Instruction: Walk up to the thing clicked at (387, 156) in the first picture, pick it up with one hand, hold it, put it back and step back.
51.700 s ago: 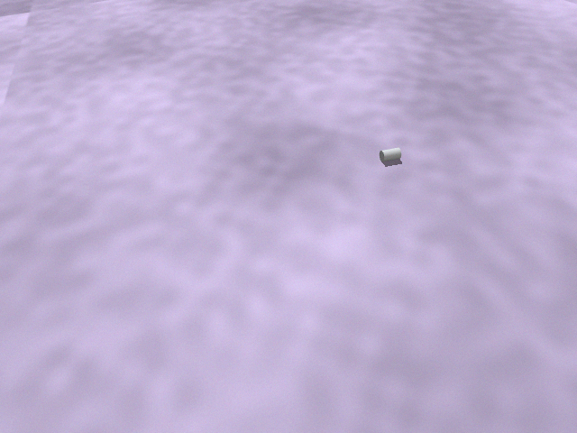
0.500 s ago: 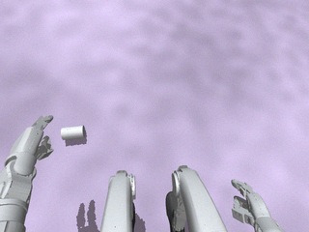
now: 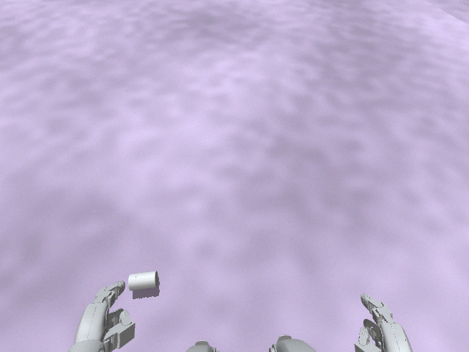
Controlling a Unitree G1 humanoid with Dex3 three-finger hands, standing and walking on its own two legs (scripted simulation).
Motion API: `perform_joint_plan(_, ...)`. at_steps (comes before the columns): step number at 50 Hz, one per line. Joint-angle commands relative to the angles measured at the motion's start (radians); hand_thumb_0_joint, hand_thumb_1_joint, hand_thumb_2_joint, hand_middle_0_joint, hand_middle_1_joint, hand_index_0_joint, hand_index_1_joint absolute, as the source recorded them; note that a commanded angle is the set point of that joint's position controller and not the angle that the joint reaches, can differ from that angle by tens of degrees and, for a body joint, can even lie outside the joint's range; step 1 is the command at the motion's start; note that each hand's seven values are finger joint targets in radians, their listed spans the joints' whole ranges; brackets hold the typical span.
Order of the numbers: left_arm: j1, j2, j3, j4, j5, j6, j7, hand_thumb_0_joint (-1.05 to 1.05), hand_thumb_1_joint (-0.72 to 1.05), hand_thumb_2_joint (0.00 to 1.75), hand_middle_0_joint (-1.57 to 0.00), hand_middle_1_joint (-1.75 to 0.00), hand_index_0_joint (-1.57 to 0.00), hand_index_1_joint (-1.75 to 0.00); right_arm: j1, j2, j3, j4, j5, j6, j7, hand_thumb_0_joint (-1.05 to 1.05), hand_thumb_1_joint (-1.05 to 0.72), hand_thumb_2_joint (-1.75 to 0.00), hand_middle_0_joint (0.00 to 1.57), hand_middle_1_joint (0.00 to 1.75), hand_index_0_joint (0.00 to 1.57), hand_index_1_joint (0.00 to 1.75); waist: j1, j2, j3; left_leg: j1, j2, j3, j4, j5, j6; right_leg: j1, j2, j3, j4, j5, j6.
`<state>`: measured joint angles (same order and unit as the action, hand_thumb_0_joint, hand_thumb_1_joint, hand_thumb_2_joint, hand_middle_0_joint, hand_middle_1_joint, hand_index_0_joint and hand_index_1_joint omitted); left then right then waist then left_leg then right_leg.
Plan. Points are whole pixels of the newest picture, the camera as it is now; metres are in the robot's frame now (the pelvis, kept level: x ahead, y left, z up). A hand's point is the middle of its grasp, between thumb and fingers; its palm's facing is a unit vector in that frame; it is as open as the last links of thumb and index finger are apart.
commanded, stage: home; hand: left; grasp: from above
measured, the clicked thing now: (143, 280) +0.49 +0.35 -0.67
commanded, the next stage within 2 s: none
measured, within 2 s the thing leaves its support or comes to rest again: neither
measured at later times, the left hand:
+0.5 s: hand (132, 343) +0.18 +0.17 -0.03, palm faces +0.06 -0.98 -0.19, open 7.4 cm
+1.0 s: hand (130, 341) +0.18 +0.18 -0.03, palm faces +0.04 -0.98 -0.20, open 7.4 cm
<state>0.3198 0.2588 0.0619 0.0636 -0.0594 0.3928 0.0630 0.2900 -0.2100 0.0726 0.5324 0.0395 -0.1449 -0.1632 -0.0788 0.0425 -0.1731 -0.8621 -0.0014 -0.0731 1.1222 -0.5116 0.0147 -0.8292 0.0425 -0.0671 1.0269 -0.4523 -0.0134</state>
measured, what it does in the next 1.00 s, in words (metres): stands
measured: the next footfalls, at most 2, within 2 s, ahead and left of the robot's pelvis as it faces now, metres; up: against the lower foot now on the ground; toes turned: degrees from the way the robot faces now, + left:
none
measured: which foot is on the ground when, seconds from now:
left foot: down 0.00-1.00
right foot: down 0.00-1.00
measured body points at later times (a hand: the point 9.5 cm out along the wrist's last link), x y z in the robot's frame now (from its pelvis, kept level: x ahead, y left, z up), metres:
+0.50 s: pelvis +0.02 -0.01 +0.02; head +0.03 +0.00 +0.47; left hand +0.17 +0.23 -0.01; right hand +0.20 -0.24 -0.03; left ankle +0.02 +0.10 -0.66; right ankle +0.03 -0.12 -0.66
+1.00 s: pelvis +0.02 +0.00 +0.02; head +0.03 +0.01 +0.47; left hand +0.18 +0.23 -0.01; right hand +0.18 -0.24 -0.04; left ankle +0.02 +0.10 -0.66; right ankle +0.03 -0.12 -0.66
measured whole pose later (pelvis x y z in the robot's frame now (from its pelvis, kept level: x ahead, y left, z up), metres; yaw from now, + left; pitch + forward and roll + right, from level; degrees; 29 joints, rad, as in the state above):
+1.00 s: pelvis +0.02 +0.00 +0.02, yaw +0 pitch +9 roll -3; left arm 0.50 0.23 0.02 -0.10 -0.05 0.43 0.02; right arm 0.30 -0.22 0.04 0.54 0.01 -0.23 -0.18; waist -0.05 0.05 -0.17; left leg -0.66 -0.01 -0.06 0.99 -0.49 0.02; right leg -0.63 0.04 -0.05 0.91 -0.44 -0.01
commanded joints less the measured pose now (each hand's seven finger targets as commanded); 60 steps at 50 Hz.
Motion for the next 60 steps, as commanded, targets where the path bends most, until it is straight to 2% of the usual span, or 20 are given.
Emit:
perform_joint_plan(1,0.062,0.093,0.048,-0.290,-0.016,-0.013,0.004,0.00,0.90,0.90,-0.20,-0.30,-0.20,-0.30,-0.041,-0.120,-0.056,-0.165,-0.004,-0.075,-0.031,0.00,-0.90,-0.90,0.20,0.30,0.20,0.30,0.022,0.047,-0.128,0.194,-0.005,0.002,-0.256,0.174,0.005,0.200,-0.001,0.022,-0.221,0.143,-0.009)
perform_joint_plan(3,0.111,0.078,0.030,-0.323,-0.013,-0.005,-0.002,0.00,0.90,0.90,-0.20,-0.30,-0.20,-0.30,-0.035,-0.116,-0.060,-0.172,-0.007,-0.084,-0.034,0.00,-0.90,-0.90,0.20,0.30,0.20,0.30,0.023,0.036,-0.109,0.209,-0.007,0.004,-0.268,0.196,0.008,0.216,0.000,0.018,-0.241,0.161,-0.007)
perform_joint_plan(6,0.151,0.072,0.028,-0.358,-0.008,-0.004,-0.009,0.00,0.90,0.90,-0.20,-0.30,-0.20,-0.30,-0.038,-0.116,-0.066,-0.182,-0.012,-0.096,-0.036,0.00,-0.90,-0.90,0.20,0.30,0.20,0.30,0.029,0.015,-0.090,0.226,-0.010,0.010,-0.280,0.226,0.012,0.244,-0.002,0.015,-0.258,0.182,-0.006)
perform_joint_plan(8,0.156,0.062,0.014,-0.356,-0.005,-0.003,-0.017,0.00,0.90,0.90,-0.20,-0.30,-0.20,-0.30,-0.042,-0.120,-0.066,-0.184,-0.014,-0.104,-0.036,0.00,-0.90,-0.90,0.20,0.30,0.20,0.30,0.024,-0.015,-0.049,0.228,-0.007,0.010,-0.297,0.202,0.015,0.236,-0.001,0.012,-0.270,0.157,-0.004)
perform_joint_plan(10,0.157,0.072,0.020,-0.368,0.000,-0.004,-0.022,0.00,0.90,0.90,-0.20,-0.30,-0.20,-0.30,-0.043,-0.123,-0.073,-0.180,-0.016,-0.113,-0.038,0.00,-0.90,-0.90,0.20,0.30,0.20,0.30,0.022,-0.002,-0.066,0.244,-0.011,0.015,-0.291,0.223,0.016,0.247,-0.005,0.018,-0.274,0.178,-0.004)
perform_joint_plan(14,0.127,0.067,0.018,-0.339,0.007,-0.009,-0.031,0.00,0.90,0.90,-0.20,-0.30,-0.20,-0.30,-0.056,-0.126,-0.072,-0.171,-0.022,-0.128,-0.036,0.00,-0.90,-0.90,0.20,0.30,0.20,0.30,0.024,-0.021,-0.017,0.236,-0.012,0.019,-0.296,0.184,0.018,0.235,-0.012,0.023,-0.284,0.147,0.001)
perform_joint_plan(17,0.129,0.070,0.016,-0.354,0.005,-0.013,-0.038,0.00,0.90,0.90,-0.20,-0.30,-0.20,-0.30,-0.057,-0.129,-0.075,-0.166,-0.023,-0.138,-0.034,0.00,-0.90,-0.90,0.20,0.30,0.20,0.30,0.029,-0.009,-0.053,0.259,-0.014,0.021,-0.299,0.205,0.015,0.260,-0.013,0.022,-0.281,0.164,0.002)
perform_joint_plan(25,0.142,0.078,0.021,-0.354,0.009,-0.016,-0.038,0.00,0.90,0.90,-0.20,-0.30,-0.20,-0.30,-0.064,-0.132,-0.076,-0.163,-0.024,-0.143,-0.030,0.00,-0.90,-0.90,0.20,0.30,0.20,0.30,0.036,0.026,-0.054,0.273,-0.013,0.019,-0.302,0.230,0.009,0.264,-0.011,0.022,-0.273,0.185,-0.002)
perform_joint_plan(29,0.156,0.075,0.016,-0.348,0.006,-0.022,-0.036,0.00,0.90,0.90,-0.20,-0.30,-0.20,-0.30,-0.064,-0.132,-0.075,-0.158,-0.023,-0.141,-0.028,0.00,-0.90,-0.90,0.20,0.30,0.20,0.30,0.038,0.007,-0.078,0.271,-0.014,0.012,-0.295,0.275,0.009,0.282,-0.010,0.019,-0.261,0.224,-0.002)
perform_joint_plan(37,0.157,0.073,0.018,-0.349,0.005,-0.023,-0.032,0.00,0.90,0.90,-0.20,-0.30,-0.20,-0.30,-0.058,-0.134,-0.080,-0.157,-0.025,-0.140,-0.027,0.00,-0.90,-0.90,0.20,0.30,0.20,0.30,0.038,0.001,-0.086,0.272,-0.013,0.010,-0.290,0.291,0.008,0.285,-0.009,0.021,-0.256,0.238,-0.002)
perform_joint_plan(42,0.152,0.076,0.020,-0.347,0.006,-0.016,-0.033,0.00,0.90,0.90,-0.20,-0.30,-0.20,-0.30,-0.056,-0.136,-0.082,-0.155,-0.024,-0.139,-0.027,0.00,-0.90,-0.90,0.20,0.30,0.20,0.30,0.039,0.007,-0.073,0.268,-0.010,0.007,-0.296,0.286,0.005,0.276,-0.008,0.019,-0.255,0.227,-0.003)
perform_joint_plan(43,0.166,0.072,0.017,-0.336,0.008,-0.013,-0.033,0.00,0.90,0.90,-0.20,-0.30,-0.20,-0.30,-0.060,-0.136,-0.081,-0.156,-0.023,-0.140,-0.028,0.00,-0.90,-0.90,0.20,0.30,0.20,0.30,0.046,-0.006,-0.044,0.259,-0.007,0.004,-0.304,0.263,0.006,0.267,-0.008,0.015,-0.257,0.202,-0.002)
perform_joint_plan(45,0.150,0.072,0.013,-0.344,0.008,-0.012,-0.035,0.00,0.90,0.90,-0.20,-0.30,-0.20,-0.30,-0.059,-0.136,-0.082,-0.157,-0.023,-0.140,-0.027,0.00,-0.90,-0.90,0.20,0.30,0.20,0.30,0.037,0.008,-0.055,0.265,-0.007,0.006,-0.307,0.245,0.005,0.262,-0.008,0.018,-0.261,0.188,-0.002)
perform_joint_plan(49,0.154,0.069,0.013,-0.342,0.008,-0.012,-0.038,0.00,0.90,0.90,-0.20,-0.30,-0.20,-0.30,-0.064,-0.137,-0.083,-0.155,-0.024,-0.142,-0.024,0.00,-0.90,-0.90,0.20,0.30,0.20,0.30,0.045,0.019,-0.042,0.257,0.003,-0.019,-0.328,0.215,-0.002,0.249,-0.004,0.011,-0.250,0.156,-0.002)
perform_joint_plan(51,0.154,0.073,0.017,-0.355,0.007,-0.010,-0.036,0.00,0.90,0.90,-0.20,-0.30,-0.20,-0.30,-0.061,-0.133,-0.082,-0.165,-0.022,-0.141,-0.026,0.00,-0.90,-0.90,0.20,0.30,0.20,0.30,0.044,0.015,-0.054,0.259,-0.003,-0.007,-0.318,0.210,0.003,0.249,-0.005,0.016,-0.256,0.157,-0.002)
perform_joint_plan(53,0.139,0.069,0.015,-0.350,0.004,-0.013,-0.039,0.00,0.90,0.90,-0.20,-0.30,-0.20,-0.30,-0.061,-0.138,-0.081,-0.159,-0.021,-0.144,-0.024,0.00,-0.90,-0.90,0.20,0.30,0.20,0.30,0.038,0.006,-0.019,0.242,-0.001,-0.011,-0.326,0.176,0.003,0.239,-0.006,0.017,-0.258,0.129,0.000)
perform_joint_plan(55,0.136,0.075,0.018,-0.356,0.007,-0.012,-0.038,0.00,0.90,0.90,-0.20,-0.30,-0.20,-0.30,-0.060,-0.137,-0.082,-0.162,-0.023,-0.145,-0.026,0.00,-0.90,-0.90,0.20,0.30,0.20,0.30,0.034,0.020,-0.057,0.257,-0.003,-0.005,-0.320,0.182,0.003,0.247,-0.005,0.020,-0.259,0.136,0.000)
perform_joint_plan(57,0.143,0.069,0.014,-0.353,0.005,-0.014,-0.038,0.00,0.90,0.90,-0.20,-0.30,-0.20,-0.30,-0.061,-0.135,-0.080,-0.162,-0.022,-0.146,-0.025,0.00,-0.90,-0.90,0.20,0.30,0.20,0.30,0.037,0.010,-0.028,0.244,-0.002,-0.007,-0.322,0.163,0.004,0.241,-0.007,0.020,-0.260,0.124,0.002)
perform_joint_plan(58,0.116,0.102,0.040,-0.414,0.005,-0.022,-0.033,0.00,0.90,0.90,-0.20,-0.30,-0.20,-0.30,-0.055,-0.133,-0.082,-0.159,-0.023,-0.146,-0.028,0.00,-0.90,-0.90,0.20,0.30,0.20,0.30,0.047,0.022,-0.057,0.252,-0.006,0.000,-0.315,0.170,0.006,0.252,-0.008,0.021,-0.261,0.128,0.001)
perform_joint_plan(60,0.169,0.057,0.004,-0.335,0.009,-0.013,-0.036,0.00,0.90,0.90,-0.20,-0.30,-0.20,-0.30,-0.055,-0.134,-0.080,-0.162,-0.022,-0.146,-0.027,0.00,-0.90,-0.90,0.20,0.30,0.20,0.30,0.036,0.001,-0.043,0.249,-0.006,0.004,-0.310,0.186,0.006,0.244,-0.006,0.022,-0.260,0.138,-0.001)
